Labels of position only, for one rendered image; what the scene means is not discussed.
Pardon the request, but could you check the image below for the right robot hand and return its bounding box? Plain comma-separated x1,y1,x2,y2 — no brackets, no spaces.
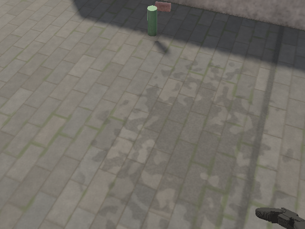
255,207,305,229

